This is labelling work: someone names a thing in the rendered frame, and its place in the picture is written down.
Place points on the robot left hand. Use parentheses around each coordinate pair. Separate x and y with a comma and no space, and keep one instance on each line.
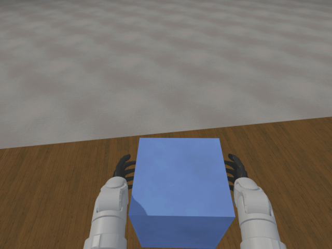
(121,166)

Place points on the robot right hand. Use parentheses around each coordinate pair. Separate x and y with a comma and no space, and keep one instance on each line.
(239,170)

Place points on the right robot forearm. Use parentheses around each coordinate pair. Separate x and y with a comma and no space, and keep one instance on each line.
(256,217)

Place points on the carton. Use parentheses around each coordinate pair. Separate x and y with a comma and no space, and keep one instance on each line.
(180,195)

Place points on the left robot forearm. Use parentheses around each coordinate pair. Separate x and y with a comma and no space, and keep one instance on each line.
(109,216)

